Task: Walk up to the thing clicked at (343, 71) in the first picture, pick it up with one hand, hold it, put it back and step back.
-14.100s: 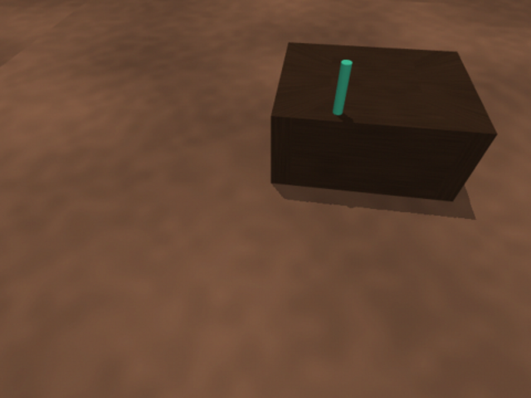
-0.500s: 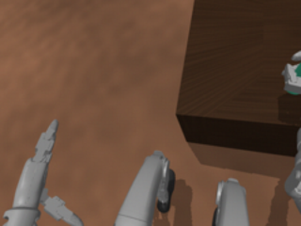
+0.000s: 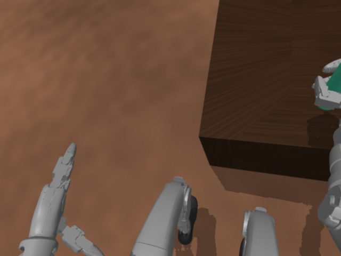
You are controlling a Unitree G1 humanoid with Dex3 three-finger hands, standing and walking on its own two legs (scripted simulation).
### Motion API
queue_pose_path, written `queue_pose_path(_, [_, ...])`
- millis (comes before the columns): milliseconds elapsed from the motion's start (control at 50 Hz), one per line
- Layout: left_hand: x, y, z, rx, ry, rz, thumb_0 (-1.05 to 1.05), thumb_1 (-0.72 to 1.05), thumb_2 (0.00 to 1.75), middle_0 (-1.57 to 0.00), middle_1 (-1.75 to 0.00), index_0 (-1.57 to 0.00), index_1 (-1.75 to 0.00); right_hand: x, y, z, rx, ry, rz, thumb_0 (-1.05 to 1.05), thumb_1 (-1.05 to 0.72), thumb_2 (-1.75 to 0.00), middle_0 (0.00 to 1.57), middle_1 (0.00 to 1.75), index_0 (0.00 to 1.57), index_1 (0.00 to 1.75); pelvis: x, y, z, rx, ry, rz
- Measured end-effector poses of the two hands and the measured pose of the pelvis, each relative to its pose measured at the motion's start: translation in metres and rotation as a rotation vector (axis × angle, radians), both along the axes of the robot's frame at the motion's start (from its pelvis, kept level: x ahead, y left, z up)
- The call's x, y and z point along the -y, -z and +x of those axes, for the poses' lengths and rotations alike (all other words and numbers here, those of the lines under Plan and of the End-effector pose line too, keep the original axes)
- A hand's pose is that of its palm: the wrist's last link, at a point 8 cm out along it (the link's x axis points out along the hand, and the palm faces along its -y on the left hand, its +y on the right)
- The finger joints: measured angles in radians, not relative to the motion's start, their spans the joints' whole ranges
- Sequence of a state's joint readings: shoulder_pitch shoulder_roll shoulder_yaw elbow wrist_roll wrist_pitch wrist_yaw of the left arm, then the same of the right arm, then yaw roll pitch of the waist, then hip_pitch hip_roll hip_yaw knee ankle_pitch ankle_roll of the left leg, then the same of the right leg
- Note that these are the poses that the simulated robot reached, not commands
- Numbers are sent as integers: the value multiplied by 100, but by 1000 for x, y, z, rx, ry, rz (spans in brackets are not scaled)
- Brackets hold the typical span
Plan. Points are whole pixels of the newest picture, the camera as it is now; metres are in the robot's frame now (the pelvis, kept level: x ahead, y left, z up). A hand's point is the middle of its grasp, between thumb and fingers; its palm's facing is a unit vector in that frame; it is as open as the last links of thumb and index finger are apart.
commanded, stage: settle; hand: right
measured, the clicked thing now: out of the picture +0.52 -0.21 +0.04
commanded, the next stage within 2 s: lift in 0.10 s
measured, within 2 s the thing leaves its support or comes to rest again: neither
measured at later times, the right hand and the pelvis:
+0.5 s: hand (336, 82) +0.50 -0.20 +0.02, palm faces +0.16 +0.99 +0.01, open 5.5 cm; pelvis +0.01 +0.00 +0.02, yaw +0 degrees
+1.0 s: hand out of the picture +0.44 -0.19 +0.11, palm faces +0.18 +0.98 +0.00, open 5.5 cm; pelvis +0.04 +0.00 +0.08, yaw -1 degrees
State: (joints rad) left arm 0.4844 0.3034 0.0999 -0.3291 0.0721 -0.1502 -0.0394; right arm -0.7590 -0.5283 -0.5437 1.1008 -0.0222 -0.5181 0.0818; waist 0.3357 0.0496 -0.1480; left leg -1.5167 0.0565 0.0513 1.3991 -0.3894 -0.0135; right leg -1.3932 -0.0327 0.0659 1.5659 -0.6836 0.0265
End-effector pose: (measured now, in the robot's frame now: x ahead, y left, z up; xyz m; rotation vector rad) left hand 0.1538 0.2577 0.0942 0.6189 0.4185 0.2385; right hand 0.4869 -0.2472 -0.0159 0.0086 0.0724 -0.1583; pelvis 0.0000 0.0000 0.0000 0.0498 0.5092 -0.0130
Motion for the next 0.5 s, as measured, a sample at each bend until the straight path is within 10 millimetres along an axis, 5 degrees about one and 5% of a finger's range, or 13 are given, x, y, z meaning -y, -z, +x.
queue_pose_path(500, [-3, -1, 5, -34, -26, -65, -1, -53, 4, -6, -5, -7, -5, -1, -34, -16, 15, -1, 2, -1, -8, -122, 101, 118, 101, 120, -1, -24, 12, 34, 2, -6])
